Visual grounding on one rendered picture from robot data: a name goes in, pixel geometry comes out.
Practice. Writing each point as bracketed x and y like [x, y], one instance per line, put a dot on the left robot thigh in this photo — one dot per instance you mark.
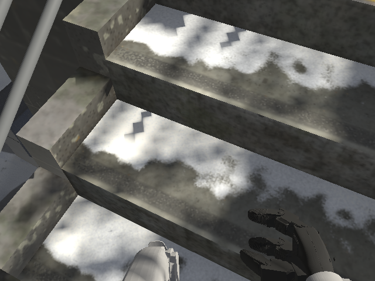
[154, 263]

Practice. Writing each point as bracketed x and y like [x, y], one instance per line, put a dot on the robot right hand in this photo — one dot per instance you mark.
[296, 261]

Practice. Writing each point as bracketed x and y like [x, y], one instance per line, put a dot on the robot left shin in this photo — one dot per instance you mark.
[157, 243]

